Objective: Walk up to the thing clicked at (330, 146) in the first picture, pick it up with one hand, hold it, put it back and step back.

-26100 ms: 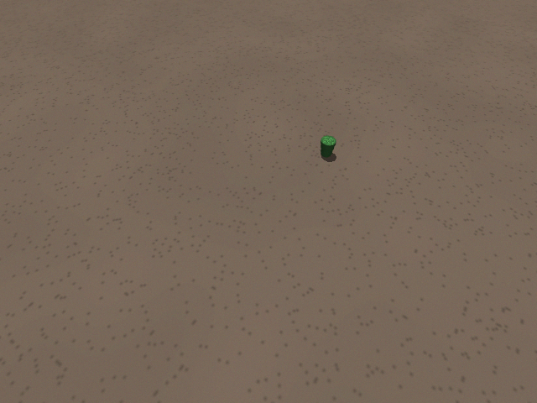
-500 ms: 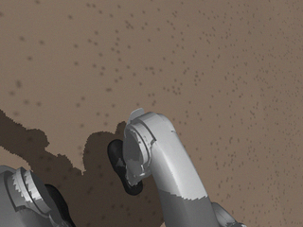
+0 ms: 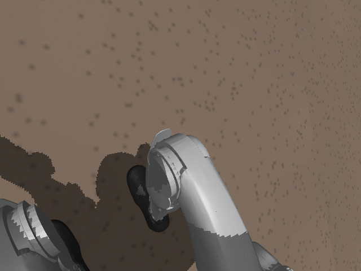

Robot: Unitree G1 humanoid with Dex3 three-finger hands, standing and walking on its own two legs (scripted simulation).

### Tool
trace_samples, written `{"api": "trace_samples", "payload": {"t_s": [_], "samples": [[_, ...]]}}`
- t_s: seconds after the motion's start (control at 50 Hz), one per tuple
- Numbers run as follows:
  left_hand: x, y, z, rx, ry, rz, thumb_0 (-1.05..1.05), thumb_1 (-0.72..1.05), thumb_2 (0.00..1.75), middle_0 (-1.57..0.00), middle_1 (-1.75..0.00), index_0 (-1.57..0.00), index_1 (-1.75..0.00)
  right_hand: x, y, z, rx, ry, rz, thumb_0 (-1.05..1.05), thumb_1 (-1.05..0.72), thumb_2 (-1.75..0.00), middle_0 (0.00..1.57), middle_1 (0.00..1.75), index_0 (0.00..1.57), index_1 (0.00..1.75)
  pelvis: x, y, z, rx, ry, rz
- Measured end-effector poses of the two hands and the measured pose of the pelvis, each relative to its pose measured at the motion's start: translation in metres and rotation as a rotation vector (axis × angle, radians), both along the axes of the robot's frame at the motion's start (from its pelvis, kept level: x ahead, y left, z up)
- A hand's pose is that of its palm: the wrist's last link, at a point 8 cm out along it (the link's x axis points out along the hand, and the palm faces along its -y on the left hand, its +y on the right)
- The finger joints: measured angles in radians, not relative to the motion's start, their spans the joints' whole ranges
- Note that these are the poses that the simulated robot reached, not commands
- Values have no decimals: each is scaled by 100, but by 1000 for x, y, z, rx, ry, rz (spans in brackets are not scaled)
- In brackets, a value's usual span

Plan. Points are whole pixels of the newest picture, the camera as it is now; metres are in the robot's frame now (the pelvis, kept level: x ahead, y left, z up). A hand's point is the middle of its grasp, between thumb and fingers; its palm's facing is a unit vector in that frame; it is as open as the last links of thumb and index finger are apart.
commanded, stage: open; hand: left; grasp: from above
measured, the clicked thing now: out of the picture +0.53 +0.29 -0.27
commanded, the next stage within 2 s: withdraw in 0.20 s
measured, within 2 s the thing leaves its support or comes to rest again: neither
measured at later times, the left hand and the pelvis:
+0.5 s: hand out of the picture +0.52 +0.30 -0.22, palm faces -0.39 -0.12 -0.91, open 13.8 cm; pelvis +0.00 +0.00 +0.00, yaw +0 degrees
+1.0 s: hand out of the picture +0.50 +0.30 -0.06, palm faces -0.48 -0.12 -0.87, open 13.9 cm; pelvis -0.01 -0.01 +0.06, yaw +7 degrees
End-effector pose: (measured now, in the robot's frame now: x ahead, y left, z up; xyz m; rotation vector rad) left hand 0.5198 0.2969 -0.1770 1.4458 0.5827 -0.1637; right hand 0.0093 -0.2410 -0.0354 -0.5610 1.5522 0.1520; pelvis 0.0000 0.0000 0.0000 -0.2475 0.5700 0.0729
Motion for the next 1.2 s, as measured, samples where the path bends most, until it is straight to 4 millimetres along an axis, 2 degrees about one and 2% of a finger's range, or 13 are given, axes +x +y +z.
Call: {"api": "trace_samples", "payload": {"t_s": [0.36, 0.46, 0.58, 0.68, 0.78, 0.9, 0.98, 1.06, 1.2], "samples": [[-2, 1, 1, -8, -9, -22, 0, -43, 105, -9, -118, -11, -115, 1, -4, 4, -26, -2, 9, 0, -91, -90, 20, 30, 20, 30, -1, 0, 0, -2, -7, 1], [3, 1, 10, 5, -44, -30, 0, -49, 104, -9, -113, -10, -111, 0, -4, 3, -19, 1, -4, 0, -91, -90, 20, 30, 20, 30, 0, 0, 1, 3, 2, 2], [12, 5, 46, 38, -119, -25, 0, -55, 104, -9, -108, -9, -108, 4, -6, -1, 9, -7, -54, 0, -92, -90, 20, 30, 20, 30, 4, -1, 5, 17, 38, 8], [13, 11, 99, 71, -152, 2, 0, -57, 105, -9, -106, -8, -107, 18, -11, -7, 35, -34, -111, 0, -92, -90, 20, 30, 20, 30, 6, -3, 17, 44, 69, 20], [5, 17, 148, 70, -79, 51, 0, -58, 106, -9, -105, -7, -107, 39, -18, -5, 32, -94, -127, 0, -92, -90, 20, 30, 20, 30, 2, -5, 36, 66, 70, 37], [-8, 13, 177, 29, 23, 29, 0, -56, 105, -11, -104, -8, -106, 50, -32, 10, -25, -146, -112, 0, -92, -90, 20, 30, 20, 30, -7, -8, 55, 82, 56, 54], [-12, 3, 178, 7, 36, -31, 0, -53, 103, -13, -102, -10, -104, 44, -41, 19, -78, -134, -98, 0, -92, -90, 20, 30, 20, 30, -12, -10, 59, 89, 51, 58], [-13, -6, 171, 5, 10, -77, 0, -52, 102, -15, -100, -12, -103, 33, -48, 22, -123, -112, -102, 0, -92, -90, 20, 30, 20, 30, -14, -11, 56, 90, 51, 60], [-15, -4, 146, 28, -7, -66, 0, -50, 100, -17, -98, -14, -100, 12, -44, 11, -133, -76, -143, 0, -92, -90, 20, 30, 20, 30, -14, -9, 43, 92, 52, 54]]}}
